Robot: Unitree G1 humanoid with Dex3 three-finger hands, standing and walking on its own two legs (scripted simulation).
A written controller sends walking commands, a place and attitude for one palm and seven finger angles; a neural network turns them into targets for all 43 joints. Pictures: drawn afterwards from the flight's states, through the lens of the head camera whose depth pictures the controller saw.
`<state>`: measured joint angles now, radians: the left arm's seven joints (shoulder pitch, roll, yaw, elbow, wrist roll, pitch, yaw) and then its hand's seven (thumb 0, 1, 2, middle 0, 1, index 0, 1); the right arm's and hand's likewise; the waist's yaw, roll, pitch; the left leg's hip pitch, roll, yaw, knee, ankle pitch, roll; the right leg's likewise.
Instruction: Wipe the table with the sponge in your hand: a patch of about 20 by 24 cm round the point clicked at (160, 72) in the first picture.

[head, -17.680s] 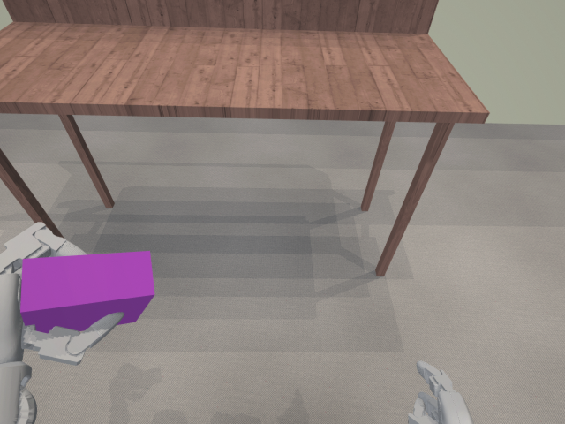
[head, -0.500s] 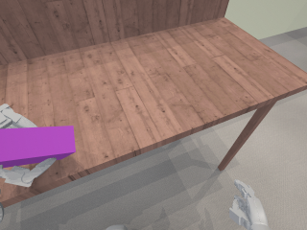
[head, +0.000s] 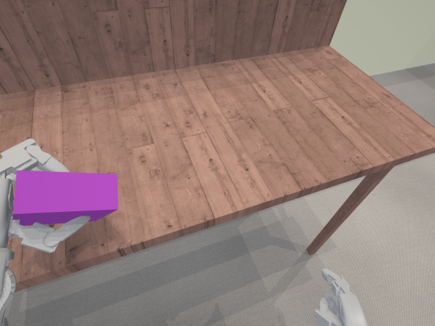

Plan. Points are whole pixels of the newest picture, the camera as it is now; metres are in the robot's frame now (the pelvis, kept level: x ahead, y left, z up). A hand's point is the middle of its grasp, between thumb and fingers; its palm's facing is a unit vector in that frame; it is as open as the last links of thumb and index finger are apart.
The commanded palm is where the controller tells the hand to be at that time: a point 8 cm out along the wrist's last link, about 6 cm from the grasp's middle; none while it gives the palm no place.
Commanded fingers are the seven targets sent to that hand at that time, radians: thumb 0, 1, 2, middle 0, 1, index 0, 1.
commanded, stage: come to a stop and stand still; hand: left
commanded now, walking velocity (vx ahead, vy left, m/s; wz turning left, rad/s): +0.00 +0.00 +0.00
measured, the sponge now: (77, 200) +0.24 +0.23 +0.15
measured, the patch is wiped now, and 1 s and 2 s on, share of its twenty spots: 0.00 0.00 0.00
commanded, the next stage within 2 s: look again from close up in 0.56 s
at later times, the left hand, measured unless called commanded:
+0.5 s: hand (8, 228) +0.18 +0.29 +0.16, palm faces +0.45 -0.82 -0.36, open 9.1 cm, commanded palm +0.13 +0.31 +0.18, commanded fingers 0.00 0.10 1.30 -1.20 -1.60 -1.20 -1.60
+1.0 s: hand (30, 205) +0.22 +0.29 +0.15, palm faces +0.40 -0.84 -0.37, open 9.1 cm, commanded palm +0.16 +0.31 +0.18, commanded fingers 0.00 0.10 1.30 -1.20 -1.60 -1.20 -1.60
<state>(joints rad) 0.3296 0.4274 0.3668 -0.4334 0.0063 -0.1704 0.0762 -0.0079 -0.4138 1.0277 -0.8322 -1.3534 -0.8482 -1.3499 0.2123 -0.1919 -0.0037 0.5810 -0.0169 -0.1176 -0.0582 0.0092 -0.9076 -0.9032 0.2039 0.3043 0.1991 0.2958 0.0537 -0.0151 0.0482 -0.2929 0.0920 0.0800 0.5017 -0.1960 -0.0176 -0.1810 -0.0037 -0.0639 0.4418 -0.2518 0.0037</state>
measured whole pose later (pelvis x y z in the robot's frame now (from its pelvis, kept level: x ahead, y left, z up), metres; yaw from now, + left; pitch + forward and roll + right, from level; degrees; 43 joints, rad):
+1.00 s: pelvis +0.00 +0.03 +0.00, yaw +1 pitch -2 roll -2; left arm 0.42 0.36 0.36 -0.49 -0.03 -0.17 0.11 -0.01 -0.41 1.03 -0.82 -1.37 -0.84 -1.37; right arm 0.18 -0.19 0.01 0.57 0.02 -0.13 -0.02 0.01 -0.91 -0.90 0.20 0.30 0.20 0.30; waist 0.03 -0.03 0.09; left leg -0.26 0.04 0.08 0.49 -0.21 0.03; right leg -0.13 -0.02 0.00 0.41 -0.25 0.04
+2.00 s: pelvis +0.00 +0.04 +0.00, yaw +0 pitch -2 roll -2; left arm 0.41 0.37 0.36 -0.46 -0.02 -0.20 0.10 0.00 -0.40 1.03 -0.81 -1.38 -0.83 -1.38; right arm 0.20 -0.17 0.02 0.58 0.01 -0.15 -0.02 0.01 -0.91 -0.90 0.20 0.30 0.20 0.30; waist 0.03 -0.03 0.09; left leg -0.26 0.04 0.09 0.48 -0.19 0.03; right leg -0.15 -0.02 0.01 0.41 -0.23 0.05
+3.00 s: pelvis -0.02 +0.02 +0.00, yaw +0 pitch -3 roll -2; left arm 0.40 0.35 0.37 -0.39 -0.02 -0.20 0.10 -0.01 -0.40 1.04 -0.81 -1.39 -0.82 -1.39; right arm 0.24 -0.22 0.00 0.59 0.01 -0.13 -0.04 0.01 -0.91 -0.90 0.20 0.30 0.20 0.30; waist 0.04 0.00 0.06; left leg -0.27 0.06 0.08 0.50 -0.19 0.02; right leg -0.16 0.00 0.00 0.44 -0.23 0.02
